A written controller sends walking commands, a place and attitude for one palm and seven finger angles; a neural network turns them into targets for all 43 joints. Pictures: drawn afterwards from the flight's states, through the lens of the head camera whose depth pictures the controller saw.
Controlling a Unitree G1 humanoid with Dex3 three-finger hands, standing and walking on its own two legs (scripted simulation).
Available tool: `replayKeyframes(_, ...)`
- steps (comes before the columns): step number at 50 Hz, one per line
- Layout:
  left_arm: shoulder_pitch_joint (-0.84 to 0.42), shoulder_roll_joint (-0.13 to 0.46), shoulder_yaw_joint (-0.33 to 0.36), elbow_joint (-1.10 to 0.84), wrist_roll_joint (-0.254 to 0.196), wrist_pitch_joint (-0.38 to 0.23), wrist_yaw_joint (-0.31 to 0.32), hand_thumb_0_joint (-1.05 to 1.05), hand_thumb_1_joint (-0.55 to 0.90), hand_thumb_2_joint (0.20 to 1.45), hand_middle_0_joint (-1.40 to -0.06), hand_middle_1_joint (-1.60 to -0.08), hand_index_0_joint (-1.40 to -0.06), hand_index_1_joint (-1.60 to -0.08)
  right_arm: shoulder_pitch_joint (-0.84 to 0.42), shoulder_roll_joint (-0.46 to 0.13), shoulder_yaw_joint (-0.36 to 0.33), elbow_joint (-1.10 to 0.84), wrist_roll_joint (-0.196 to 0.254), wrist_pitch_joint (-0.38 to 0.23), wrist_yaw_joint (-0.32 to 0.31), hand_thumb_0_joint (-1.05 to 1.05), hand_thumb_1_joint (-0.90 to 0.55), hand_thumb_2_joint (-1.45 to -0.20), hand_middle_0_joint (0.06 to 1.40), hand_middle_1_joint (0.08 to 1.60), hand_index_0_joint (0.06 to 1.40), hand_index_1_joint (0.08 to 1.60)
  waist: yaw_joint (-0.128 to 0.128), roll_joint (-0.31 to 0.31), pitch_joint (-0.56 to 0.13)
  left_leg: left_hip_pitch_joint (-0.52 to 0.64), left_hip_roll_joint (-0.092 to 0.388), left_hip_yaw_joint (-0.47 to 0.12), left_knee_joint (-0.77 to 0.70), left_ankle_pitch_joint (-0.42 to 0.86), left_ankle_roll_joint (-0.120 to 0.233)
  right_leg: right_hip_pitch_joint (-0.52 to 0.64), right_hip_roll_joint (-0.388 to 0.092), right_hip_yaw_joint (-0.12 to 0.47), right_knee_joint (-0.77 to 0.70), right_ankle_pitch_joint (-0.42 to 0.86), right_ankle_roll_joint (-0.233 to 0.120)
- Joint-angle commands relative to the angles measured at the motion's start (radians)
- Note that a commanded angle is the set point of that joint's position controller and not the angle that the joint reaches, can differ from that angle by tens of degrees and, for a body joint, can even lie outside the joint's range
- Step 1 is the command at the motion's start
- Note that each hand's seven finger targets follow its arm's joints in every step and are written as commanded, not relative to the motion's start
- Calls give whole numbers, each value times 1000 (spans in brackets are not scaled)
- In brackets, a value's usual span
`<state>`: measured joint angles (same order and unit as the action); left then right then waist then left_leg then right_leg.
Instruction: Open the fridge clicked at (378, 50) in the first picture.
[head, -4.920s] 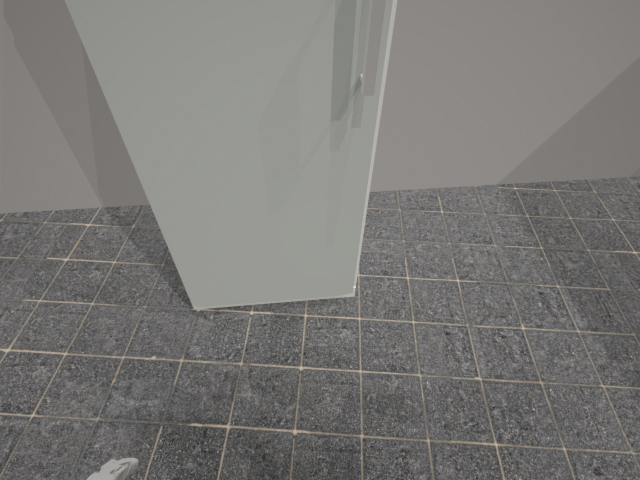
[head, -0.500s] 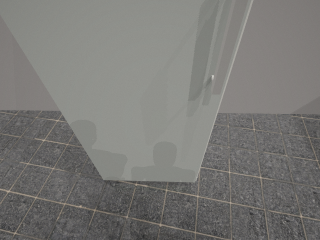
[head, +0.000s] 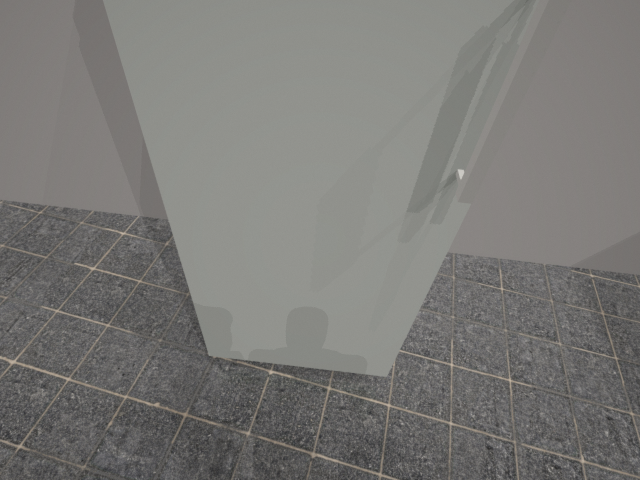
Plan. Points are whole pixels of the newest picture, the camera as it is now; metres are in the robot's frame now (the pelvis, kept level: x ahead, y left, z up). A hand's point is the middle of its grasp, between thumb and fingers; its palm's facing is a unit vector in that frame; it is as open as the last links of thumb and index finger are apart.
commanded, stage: come to a stop and stand still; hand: right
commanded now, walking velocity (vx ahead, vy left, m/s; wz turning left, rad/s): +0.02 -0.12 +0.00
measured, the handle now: (498, 105) +0.53 -0.19 +0.24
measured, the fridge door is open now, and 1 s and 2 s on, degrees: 0 0 0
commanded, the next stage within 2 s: look again from close up in 0.08 s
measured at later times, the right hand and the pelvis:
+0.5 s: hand out of the picture -0.01 -0.27 -0.19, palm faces +0.07 +0.97 -0.22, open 7.4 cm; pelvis -0.02 -0.08 -0.02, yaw -1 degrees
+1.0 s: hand out of the picture -0.10 -0.32 -0.17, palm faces +0.02 +0.95 -0.30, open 7.4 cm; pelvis -0.09 -0.09 -0.01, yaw -2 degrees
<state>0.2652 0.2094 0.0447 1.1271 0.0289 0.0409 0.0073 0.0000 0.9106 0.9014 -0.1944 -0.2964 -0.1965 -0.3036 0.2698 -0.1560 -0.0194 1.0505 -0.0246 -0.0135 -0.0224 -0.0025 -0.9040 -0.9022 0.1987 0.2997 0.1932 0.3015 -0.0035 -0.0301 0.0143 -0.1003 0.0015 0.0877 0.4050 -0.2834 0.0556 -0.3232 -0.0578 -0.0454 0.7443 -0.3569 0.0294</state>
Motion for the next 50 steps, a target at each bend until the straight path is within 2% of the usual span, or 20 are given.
replayKeyframes(1, -36, 39, -3, -71, -8, -23, 6, 0, 900, 900, -200, -300, -200, -300, 116, -150, -34, 0, 6, -18, -9, 0, -900, -900, 200, 300, 200, 300, -39, 116, 83, 75, 301, -217, -142, 430, 79, -176, -13, 19, 84, -4, 18)
replayKeyframes(4, -44, 40, -3, -81, -15, -18, 8, 0, 900, 900, -200, -300, -200, -300, 126, -144, -34, 13, 2, -15, -15, 0, -900, -900, 200, 300, 200, 300, -39, 162, 73, 68, 310, -201, -114, 531, 95, -148, -15, 12, 54, -20, 24)
replayKeyframes(8, -33, 14, -11, -78, -21, -23, 10, 0, 900, 900, -200, -300, -200, -300, 101, -135, -29, 27, -2, -9, -15, 0, -900, -900, 200, 300, 200, 300, -22, 179, 56, -33, 278, -174, -101, 450, 84, 12, -2, -8, -106, 8, 13)
replayKeyframes(9, -65, 95, -20, -200, 0, -35, -15, 0, 900, 900, -200, -300, -200, -300, 140, -235, 6, -20, -9, -43, -22, 0, -900, -900, 200, 300, 200, 300, 29, 113, 126, -44, 227, -190, -56, 558, 37, -8, 40, 55, -79, 13, -30)
replayKeyframes(10, 26, 58, -9, -214, 0, -58, -5, 0, 900, 900, -200, -300, -200, -300, 77, -200, -30, -42, -6, -44, -30, 0, -900, -900, 200, 300, 200, 300, 63, 40, -65, -5, 274, -161, 85, 583, 44, 39, 24, 26, -197, 87, -36)
replayKeyframes(11, 25, 30, -14, -188, 1, -66, 5, 0, 900, 900, -200, -300, -200, -300, 80, -152, -26, -41, 2, -39, -31, 0, -900, -900, 200, 300, 200, 300, 36, 9, -142, -1, 203, -107, 134, 532, 18, 124, 27, 36, -235, 240, -43)
replayKeyframes(12, 52, 70, -17, -188, -5, -76, 12, 0, 900, 900, -200, -300, -200, -300, 94, -137, -12, -49, 8, -32, -30, 0, -900, -900, 200, 300, 200, 300, 36, -2, -191, -7, 148, -59, 163, 442, -9, 180, -12, 88, -218, 450, -57)
replayKeyframes(13, 61, 89, -13, -193, -8, -75, 22, 0, 900, 900, -200, -300, -200, -300, 136, -103, -11, -46, 9, -23, -29, 0, -900, -900, 200, 300, 200, 300, 16, 10, -190, -60, 116, -48, 153, 308, -20, 207, -58, 107, -187, 573, -75)
replayKeyframes(14, 70, 103, -13, -209, -6, -75, 25, 0, 900, 900, -200, -300, -200, -300, 159, -86, -7, -50, 1, -13, -28, 0, -900, -900, 200, 300, 200, 300, 8, 64, -156, -91, 100, -40, 133, 228, -22, 188, -85, 119, -177, 602, -85)
replayKeyframes(15, 41, 109, -6, -206, -6, -69, 28, 0, 900, 900, -200, -300, -200, -300, 172, -84, -9, -49, -3, -9, -29, 0, -900, -900, 200, 300, 200, 300, -7, 103, -73, -121, 102, -55, 98, 249, -24, 135, -78, 101, -157, 559, -86)
replayKeyframes(16, 25, 94, -4, -207, -13, -66, 30, 0, 900, 900, -200, -300, -200, -300, 166, -100, -10, -47, -5, -2, -30, 0, -900, -900, 200, 300, 200, 300, -1, 51, -25, -126, 111, -68, 100, 288, -26, 105, -49, 93, -160, 551, -81)
replayKeyframes(18, 22, 93, -1, -211, -19, -60, 30, 0, 900, 900, -200, -300, -200, -300, 169, -117, -12, -61, -4, 9, -31, 0, -900, -900, 200, 300, 200, 300, -2, -5, 37, -138, 100, -64, 112, 226, -34, 69, -43, 89, -199, 519, -80)
replayKeyframes(19, 23, 97, -3, -211, -18, -61, 28, 0, 900, 900, -200, -300, -200, -300, 174, -119, -8, -70, -5, 9, -31, 0, -900, -900, 200, 300, 200, 300, -6, -8, 41, -129, 93, -61, 109, 217, -34, 61, -44, 95, -201, 539, -84)
replayKeyframes(22, -1, 118, 6, -227, -16, -61, 25, 0, 900, 900, -200, -300, -200, -300, 149, -142, -12, -98, -1, 18, -28, 0, -900, -900, 200, 300, 200, 300, -7, -18, 45, -138, 84, -56, 98, 98, -44, 41, -51, 118, -266, 397, -93)
replayKeyframes(25, -29, 144, 11, -244, -14, -63, 19, 0, 900, 900, -200, -300, -200, -300, 127, -159, -14, -123, -3, 22, -24, 0, -900, -900, 200, 300, 200, 300, -12, -74, 39, -124, 72, -48, 100, 32, -52, 14, -69, 163, -355, 244, -100)
replayKeyframes(28, -49, 171, 20, -259, -11, -60, 15, 0, 900, 900, -200, -300, -200, -300, 98, -176, -18, -139, -5, 24, -16, 0, -900, -900, 200, 300, 200, 300, -12, -58, 67, -125, 68, -48, 95, 3, -52, -31, -80, 205, -455, -2, -98)
replayKeyframes(33, -59, 201, 30, -260, -10, -57, 9, 0, 900, 900, -200, -300, -200, -300, 90, -206, -26, -141, -8, 25, -8, 0, -900, -900, 200, 300, 200, 300, -15, -38, 59, -117, 66, -53, 85, -23, -45, -44, -93, 232, -541, -186, -89)
replayKeyframes(42, -57, 234, 38, -223, -11, -44, 2, 0, 900, 900, -200, -300, -200, -300, 133, -242, -33, -113, -8, 21, -2, 0, -900, -900, 200, 300, 200, 300, -22, -5, 36, -89, 60, -82, 21, -78, -25, -43, -70, 211, -557, -235, -71)
replayKeyframes(45, -38, 222, 33, -203, -11, -39, 0, 0, 900, 900, -200, -300, -200, -300, 127, -253, -30, -108, -8, 16, -4, 0, -900, -900, 200, 300, 200, 300, -6, 45, 53, -144, 83, -137, -40, -147, -11, -19, -37, 180, -508, -187, -61)
replayKeyframes(50, -14, 218, 30, -170, -14, -36, 2, 0, 900, 900, -200, -300, -200, -300, 117, -261, -25, -94, -4, 14, -3, 0, -900, -900, 200, 300, 200, 300, 11, 47, 55, -217, 99, -177, -66, -191, -9, 25, -23, 164, -456, -154, -57)
